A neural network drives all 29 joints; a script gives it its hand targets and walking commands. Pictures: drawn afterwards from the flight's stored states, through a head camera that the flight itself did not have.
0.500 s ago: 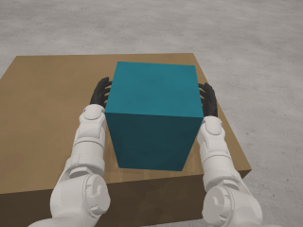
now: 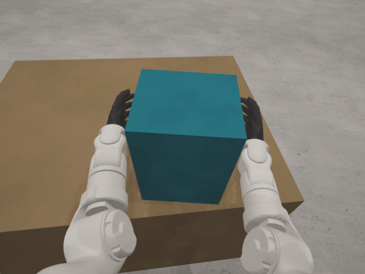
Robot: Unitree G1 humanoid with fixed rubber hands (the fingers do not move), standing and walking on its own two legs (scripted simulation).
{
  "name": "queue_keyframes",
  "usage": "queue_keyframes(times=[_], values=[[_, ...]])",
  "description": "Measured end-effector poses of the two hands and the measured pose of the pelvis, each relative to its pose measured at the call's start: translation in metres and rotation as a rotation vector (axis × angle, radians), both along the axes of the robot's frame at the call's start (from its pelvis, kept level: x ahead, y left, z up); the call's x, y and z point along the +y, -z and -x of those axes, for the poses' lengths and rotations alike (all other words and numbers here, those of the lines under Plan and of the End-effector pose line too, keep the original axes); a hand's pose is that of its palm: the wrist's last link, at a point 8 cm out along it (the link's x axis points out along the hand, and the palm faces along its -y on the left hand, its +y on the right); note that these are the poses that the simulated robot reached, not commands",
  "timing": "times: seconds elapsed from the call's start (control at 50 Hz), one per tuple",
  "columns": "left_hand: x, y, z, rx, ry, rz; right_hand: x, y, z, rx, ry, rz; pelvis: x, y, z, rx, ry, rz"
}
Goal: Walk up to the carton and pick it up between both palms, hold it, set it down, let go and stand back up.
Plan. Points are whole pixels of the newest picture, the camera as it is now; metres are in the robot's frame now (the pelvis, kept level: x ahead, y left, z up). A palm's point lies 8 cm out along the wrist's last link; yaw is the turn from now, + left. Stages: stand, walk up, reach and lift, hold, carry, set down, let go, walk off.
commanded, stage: set down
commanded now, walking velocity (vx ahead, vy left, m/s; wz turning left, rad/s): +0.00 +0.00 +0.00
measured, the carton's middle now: (184, 144) +0.41 -0.02 +0.04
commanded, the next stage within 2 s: none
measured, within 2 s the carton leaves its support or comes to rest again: neither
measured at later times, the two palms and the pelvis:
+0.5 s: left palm (118, 125) +0.43 +0.13 +0.10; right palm (251, 135) +0.38 -0.16 +0.10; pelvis +0.00 +0.00 +0.00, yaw +0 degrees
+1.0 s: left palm (116, 123) +0.45 +0.14 +0.08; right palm (246, 133) +0.41 -0.17 +0.07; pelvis +0.00 +0.01 -0.01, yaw -3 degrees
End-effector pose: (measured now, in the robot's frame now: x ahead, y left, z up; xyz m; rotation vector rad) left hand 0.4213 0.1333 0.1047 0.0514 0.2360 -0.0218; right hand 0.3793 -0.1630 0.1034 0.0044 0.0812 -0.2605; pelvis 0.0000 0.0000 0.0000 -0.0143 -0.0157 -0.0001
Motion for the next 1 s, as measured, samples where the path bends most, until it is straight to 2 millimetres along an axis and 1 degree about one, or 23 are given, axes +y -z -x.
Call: queue_keyframes(times=[0.34,0.66,0.72,0.82,0.88,0.92,1.0], values=[[-0.001,0.006,-0.004,-0.009,0.003,-0.002,0.000,0.006,-0.004,-0.010,-0.006,0.016,-0.002,0.000,-0.005,0.010,0.006,0.001],[0.000,0.008,-0.004,-0.027,-0.004,-0.007,-0.002,0.006,-0.005,-0.007,-0.031,0.047,0.000,0.000,-0.002,0.000,0.015,0.000],[0.000,0.013,-0.006,-0.021,-0.004,-0.012,-0.004,0.013,-0.006,0.042,-0.051,0.058,0.000,0.001,-0.001,0.014,0.019,0.000],[0.000,0.030,-0.013,0.031,0.004,-0.031,-0.004,0.039,-0.008,0.160,-0.055,0.021,0.001,0.003,0.000,0.094,0.030,0.005],[0.000,0.039,-0.018,0.056,-0.002,-0.033,-0.004,0.047,-0.013,0.178,-0.042,-0.004,0.003,0.005,0.001,0.157,0.044,0.009],[0.002,0.038,-0.021,0.049,-0.017,-0.028,-0.003,0.046,-0.018,0.165,-0.041,-0.011,0.005,0.008,0.001,0.199,0.051,0.012],[0.011,0.024,-0.026,0.004,-0.038,-0.030,-0.003,0.031,-0.030,0.127,-0.053,-0.005,0.006,0.011,0.001,0.244,0.054,0.018]])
